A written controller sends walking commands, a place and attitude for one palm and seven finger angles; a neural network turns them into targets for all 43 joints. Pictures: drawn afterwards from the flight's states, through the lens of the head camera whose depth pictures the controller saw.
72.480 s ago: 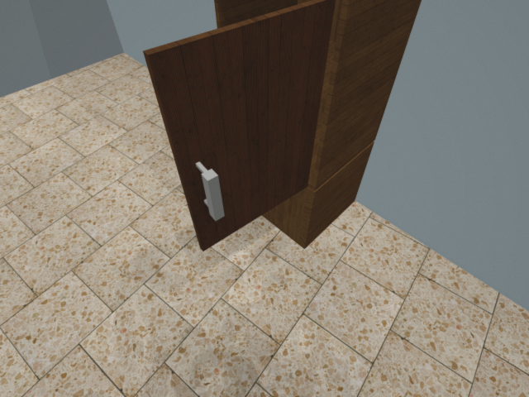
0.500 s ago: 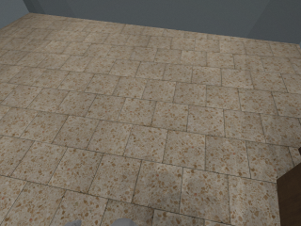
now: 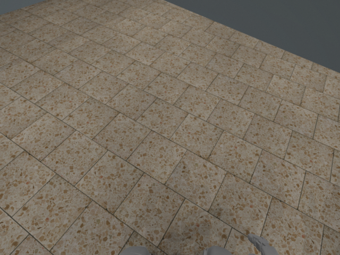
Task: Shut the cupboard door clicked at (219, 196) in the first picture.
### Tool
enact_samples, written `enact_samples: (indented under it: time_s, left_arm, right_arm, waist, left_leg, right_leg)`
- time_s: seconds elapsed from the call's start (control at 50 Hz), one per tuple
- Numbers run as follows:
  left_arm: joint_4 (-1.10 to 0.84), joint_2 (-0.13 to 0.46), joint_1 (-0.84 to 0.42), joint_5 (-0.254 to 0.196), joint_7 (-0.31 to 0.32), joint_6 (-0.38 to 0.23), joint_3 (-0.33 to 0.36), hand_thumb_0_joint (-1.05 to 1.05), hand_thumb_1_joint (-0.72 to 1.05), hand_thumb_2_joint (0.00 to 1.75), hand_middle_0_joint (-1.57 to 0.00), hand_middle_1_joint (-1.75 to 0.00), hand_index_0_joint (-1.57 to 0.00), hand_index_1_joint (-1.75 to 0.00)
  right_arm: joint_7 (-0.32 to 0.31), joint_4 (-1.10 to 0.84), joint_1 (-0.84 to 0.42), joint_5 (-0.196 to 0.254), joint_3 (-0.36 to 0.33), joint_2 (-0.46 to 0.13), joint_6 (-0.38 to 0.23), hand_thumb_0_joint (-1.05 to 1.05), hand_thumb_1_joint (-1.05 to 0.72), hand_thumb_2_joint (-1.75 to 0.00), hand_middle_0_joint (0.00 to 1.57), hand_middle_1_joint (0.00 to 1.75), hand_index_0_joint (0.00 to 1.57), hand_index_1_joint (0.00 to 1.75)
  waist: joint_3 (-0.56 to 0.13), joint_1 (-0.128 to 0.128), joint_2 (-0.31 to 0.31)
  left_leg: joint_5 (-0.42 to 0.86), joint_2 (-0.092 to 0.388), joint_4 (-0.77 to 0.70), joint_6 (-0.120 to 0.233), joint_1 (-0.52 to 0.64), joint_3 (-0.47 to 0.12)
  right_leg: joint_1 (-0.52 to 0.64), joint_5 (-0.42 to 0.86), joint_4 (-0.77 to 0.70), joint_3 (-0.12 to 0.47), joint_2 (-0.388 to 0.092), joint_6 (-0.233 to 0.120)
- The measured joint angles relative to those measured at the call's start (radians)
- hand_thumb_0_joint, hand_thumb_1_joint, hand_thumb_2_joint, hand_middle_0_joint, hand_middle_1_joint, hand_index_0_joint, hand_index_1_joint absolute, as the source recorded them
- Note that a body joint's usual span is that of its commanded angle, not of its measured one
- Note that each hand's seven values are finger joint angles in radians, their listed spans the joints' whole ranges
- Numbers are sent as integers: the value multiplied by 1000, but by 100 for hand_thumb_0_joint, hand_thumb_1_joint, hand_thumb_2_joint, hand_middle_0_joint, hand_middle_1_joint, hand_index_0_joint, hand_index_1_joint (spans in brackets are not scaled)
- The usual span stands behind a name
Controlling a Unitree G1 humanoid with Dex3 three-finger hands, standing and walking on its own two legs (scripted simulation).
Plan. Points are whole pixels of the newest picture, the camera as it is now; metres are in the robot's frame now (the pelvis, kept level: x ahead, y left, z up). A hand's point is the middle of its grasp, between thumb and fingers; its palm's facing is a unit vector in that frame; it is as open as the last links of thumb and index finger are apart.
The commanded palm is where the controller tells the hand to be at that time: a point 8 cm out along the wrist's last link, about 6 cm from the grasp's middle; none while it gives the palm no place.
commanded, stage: walk to a spot facing it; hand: left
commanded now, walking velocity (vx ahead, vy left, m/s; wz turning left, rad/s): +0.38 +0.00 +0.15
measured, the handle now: out of the picture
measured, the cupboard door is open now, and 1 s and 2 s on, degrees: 10 10 10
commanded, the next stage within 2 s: turn to face it in 0.40 s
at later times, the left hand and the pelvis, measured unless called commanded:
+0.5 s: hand (133, 195) +0.28 +0.13 -0.14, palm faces +0.20 -0.96 -0.21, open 7.2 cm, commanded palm none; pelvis +0.21 -0.06 +0.02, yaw +10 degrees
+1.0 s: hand (127, 187) +0.31 +0.16 -0.16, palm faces +0.12 -0.97 -0.19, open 7.3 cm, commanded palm none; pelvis +0.29 -0.03 +0.00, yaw -1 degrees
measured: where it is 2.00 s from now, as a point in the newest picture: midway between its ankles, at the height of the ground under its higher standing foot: (174, 227)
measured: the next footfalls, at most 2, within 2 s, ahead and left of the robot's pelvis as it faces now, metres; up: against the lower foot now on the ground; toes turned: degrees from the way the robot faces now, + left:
right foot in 0.30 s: +0.26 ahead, -0.15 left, +0.00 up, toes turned -2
left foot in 0.70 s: +0.36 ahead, +0.10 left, +0.00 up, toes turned +14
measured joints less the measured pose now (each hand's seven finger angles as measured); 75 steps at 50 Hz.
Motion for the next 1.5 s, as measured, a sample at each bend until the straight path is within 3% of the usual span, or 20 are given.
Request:
enact_samples:
  time_s: [0.14, 0.24, 0.3, 0.36, 0.42, 0.5, 0.58, 0.66, 0.7, 0.8, 0.84, 0.9, 1.0, 1.06, 1.12, 1.2, 1.32, 1.4, 1.44, 1.5]
  left_arm:
    - [-74, -4, -125, 0, -14, -9, 1, 1, 91, 90, -20, -30, -20, -30]
    - [-95, -8, -191, -3, -21, -13, -8, 0, 91, 90, -20, -30, -20, -30]
    - [-106, -8, -209, -2, -23, -31, -16, 0, 91, 90, -20, -30, -20, -30]
    - [-105, -35, -221, -1, -14, -61, -26, 0, 91, 90, -20, -30, -20, -30]
    - [-95, -62, -189, -6, 0, -63, -32, 0, 91, 90, -20, -30, -20, -30]
    - [-78, -74, -137, -19, 28, -72, -11, -1, 94, 90, -20, -30, -21, -30]
    - [-53, -51, -97, -12, 37, -73, -16, -2, 95, 90, -20, -30, -20, -30]
    - [1, -53, -36, -13, 39, -60, -36, -1, 94, 90, -20, -30, -20, -30]
    - [30, -64, 8, -17, 39, -45, -44, -1, 93, 90, -20, -30, -20, -30]
    - [69, -71, 32, -23, 34, 25, -42, 0, 92, 90, -20, -30, -20, -30]
    - [64, -76, 14, -22, 23, 44, -33, 0, 92, 90, -20, -30, -20, -30]
    - [31, -73, -16, -17, 8, 59, -14, 1, 91, 90, -20, -30, -20, -30]
    - [-42, -52, -61, -10, -6, 61, 10, 1, 91, 90, -20, -30, -20, -30]
    - [-85, -23, -63, -6, -9, 46, 18, 0, 91, 90, -20, -30, -20, -30]
    - [-93, -19, -83, -3, 2, 32, 12, 0, 91, 90, -20, -30, -20, -30]
    - [-94, -8, -77, -7, 14, 34, 3, 0, 91, 90, -20, -30, -20, -30]
    - [-96, 16, -90, -5, 9, 41, -4, 0, 91, 90, -20, -30, -20, -30]
    - [-104, 29, -112, -10, 7, 53, -1, 0, 91, 90, -20, -30, -20, -30]
    - [-110, 39, -129, -17, 2, 64, 2, 0, 91, 90, -20, -30, -20, -30]
    - [-112, 60, -167, -13, -11, 78, 10, 1, 91, 90, -20, -30, -20, -30]
  right_arm:
    - [-17, 100, 157, 6, -23, 6, -2, -1, -94, -90, 20, 30, 20, 30]
    - [-15, 160, 245, 1, -25, 7, 0, 0, -93, -90, 20, 30, 20, 30]
    - [-15, 188, 293, 3, -23, 13, 3, 0, -92, -90, 20, 30, 20, 30]
    - [-10, 213, 291, 11, -28, 9, 21, 0, -91, -90, 20, 30, 20, 30]
    - [-3, 211, 274, 8, -37, 13, 33, 1, -91, -90, 20, 30, 20, 30]
    - [7, 177, 224, 6, -43, 22, 52, 1, -91, -90, 19, 30, 20, 30]
    - [11, 137, 144, 2, -41, 23, 59, 1, -91, -90, 19, 30, 20, 30]
    - [4, 116, 51, 4, -24, 21, 40, 0, -91, -90, 19, 30, 19, 30]
    - [2, 108, 16, 4, -11, 21, 25, 0, -91, -90, 19, 30, 19, 30]
    - [-24, 83, -48, 2, 14, 53, 10, 0, -91, -90, 19, 30, 20, 30]
    - [-32, 68, -58, 0, 17, 56, 18, 0, -90, -90, 20, 30, 20, 30]
    - [-33, 60, -55, -2, 14, 53, 38, 0, -90, -90, 20, 30, 20, 30]
    - [-27, 67, -24, -2, -10, 24, 74, 0, -90, -90, 20, 30, 20, 30]
    - [-21, 66, 8, 3, -29, 0, 91, 0, -90, -90, 20, 30, 20, 30]
    - [-22, 66, 21, 8, -50, -41, 114, 0, -90, -90, 20, 30, 20, 30]
    - [-23, 57, 26, 10, -55, -61, 111, 1, -90, -90, 20, 30, 20, 30]
    - [-26, 29, 45, 16, -44, -62, 94, 1, -91, -90, 19, 30, 20, 30]
    - [-31, 14, 54, 22, -29, -54, 75, 1, -90, -90, 19, 30, 20, 30]
    - [-34, 5, 64, 15, -20, -50, 59, 0, -90, -90, 20, 30, 20, 30]
    - [-34, 3, 78, 2, 0, -24, 54, 0, -90, -90, 20, 30, 20, 30]
  waist:
    - [-59, -43, 7]
    - [-69, -76, 3]
    - [-69, -93, 3]
    - [-41, -101, 43]
    - [-41, -105, 50]
    - [-51, -101, 46]
    - [-43, -75, 38]
    - [-34, -29, 39]
    - [-41, -8, 48]
    - [-40, 17, 8]
    - [-33, 16, 16]
    - [-31, 16, 29]
    - [-37, 6, 59]
    - [-52, 2, 54]
    - [-45, 5, 79]
    - [-43, -10, 60]
    - [-53, -26, 15]
    - [-58, -28, -3]
    - [-58, -36, -5]
    - [-37, -38, -25]
  left_leg:
    - [19, -30, -193, -1, 167, -38]
    - [-32, -31, -227, -26, 252, -50]
    - [-116, -23, -153, -51, 265, -62]
    - [-235, -5, 226, -26, 124, -100]
    - [-153, 8, 531, -30, -48, -94]
    - [-68, 45, 572, -63, -201, -74]
    - [-17, 69, 411, -74, -243, -43]
    - [52, 68, 123, -73, -147, -23]
    - [175, 70, -7, -68, -63, -20]
    - [-4, 82, 15, -29, -10, 49]
    - [-1, 96, 6, -30, 7, 68]
    - [2, 117, -16, -34, 30, 95]
    - [-12, 155, -1, -57, 38, 128]
    - [-60, 174, 81, -79, 10, 154]
    - [-244, 134, 315, -104, -89, 38]
    - [-187, 69, 495, -123, -163, -41]
    - [-168, 44, 300, -136, -101, -61]
    - [-90, 33, 28, -126, 11, -71]
    - [-12, 42, -38, -89, 30, -69]
    - [-42, 57, -28, -61, 49, -30]
  right_leg:
    - [-113, 181, -253, 31, 12, 5]
    - [-48, 217, -464, 16, 49, -1]
    - [59, 223, -602, -1, 82, -17]
    - [94, 149, -565, -46, 102, -57]
    - [169, 137, -630, -90, 99, -63]
    - [253, 138, -729, -147, 97, -64]
    - [308, 119, -767, -182, 95, -57]
    - [345, 78, -750, -165, 106, -42]
    - [349, 41, -708, -140, 122, -30]
    - [223, -184, -383, -23, 122, -15]
    - [152, -210, -245, -6, 127, -12]
    - [84, -169, -196, -9, 119, -6]
    - [81, -53, -329, -33, 115, -6]
    - [141, 45, -503, -23, 119, -25]
    - [114, 33, -477, -2, 146, -58]
    - [142, 103, -581, 51, 168, -59]
    - [166, 154, -671, 127, 186, -51]
    - [139, 139, -632, 178, 207, -29]
    - [92, 50, -536, 182, 220, -22]
    - [3, -95, -257, 130, 209, -4]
